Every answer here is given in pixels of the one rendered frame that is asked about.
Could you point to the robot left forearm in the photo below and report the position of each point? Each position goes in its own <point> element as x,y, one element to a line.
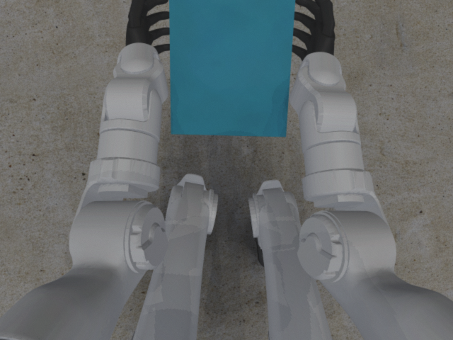
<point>126,165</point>

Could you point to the robot right upper arm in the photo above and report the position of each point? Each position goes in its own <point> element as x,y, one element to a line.
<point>353,254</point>

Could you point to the robot left upper arm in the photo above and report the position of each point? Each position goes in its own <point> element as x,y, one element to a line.
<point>112,244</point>

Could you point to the robot left shin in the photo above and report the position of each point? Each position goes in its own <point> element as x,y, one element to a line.
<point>177,190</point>

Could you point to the right robot foot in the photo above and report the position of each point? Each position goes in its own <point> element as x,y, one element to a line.
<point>260,254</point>

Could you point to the carton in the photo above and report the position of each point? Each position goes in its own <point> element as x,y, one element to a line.
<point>230,63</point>

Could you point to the robot right forearm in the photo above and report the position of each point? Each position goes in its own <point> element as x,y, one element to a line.
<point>330,137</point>

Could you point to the left robot hand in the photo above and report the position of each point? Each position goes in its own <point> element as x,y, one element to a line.
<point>139,24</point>

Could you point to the right robot hand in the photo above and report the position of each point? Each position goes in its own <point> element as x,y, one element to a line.
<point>322,28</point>

